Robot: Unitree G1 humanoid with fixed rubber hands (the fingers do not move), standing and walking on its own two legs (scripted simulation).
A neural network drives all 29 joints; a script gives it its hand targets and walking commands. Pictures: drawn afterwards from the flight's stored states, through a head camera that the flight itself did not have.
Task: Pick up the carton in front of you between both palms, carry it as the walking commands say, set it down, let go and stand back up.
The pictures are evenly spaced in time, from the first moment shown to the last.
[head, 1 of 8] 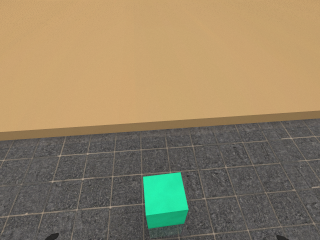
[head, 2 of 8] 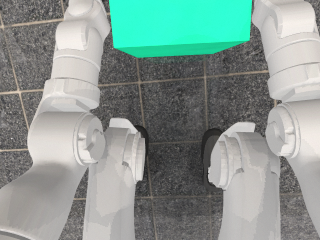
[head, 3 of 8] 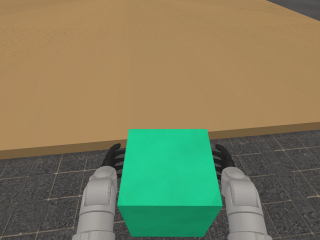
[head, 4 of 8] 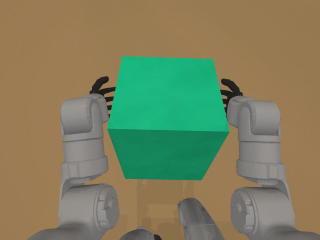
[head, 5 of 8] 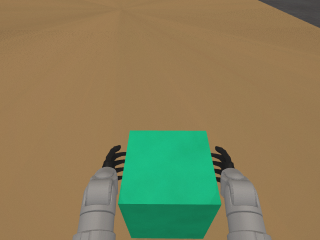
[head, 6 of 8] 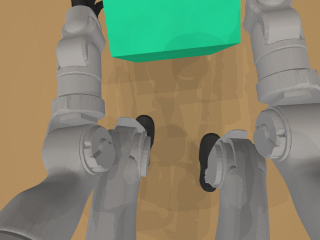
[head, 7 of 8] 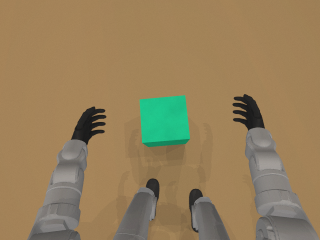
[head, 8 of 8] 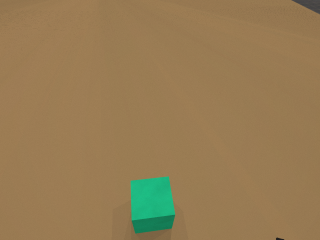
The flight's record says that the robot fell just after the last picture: no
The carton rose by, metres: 0.86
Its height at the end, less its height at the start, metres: +0.10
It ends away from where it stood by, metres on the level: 2.26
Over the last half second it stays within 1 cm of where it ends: yes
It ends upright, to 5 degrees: yes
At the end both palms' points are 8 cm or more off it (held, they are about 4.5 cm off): yes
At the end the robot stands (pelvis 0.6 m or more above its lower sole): yes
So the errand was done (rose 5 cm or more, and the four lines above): yes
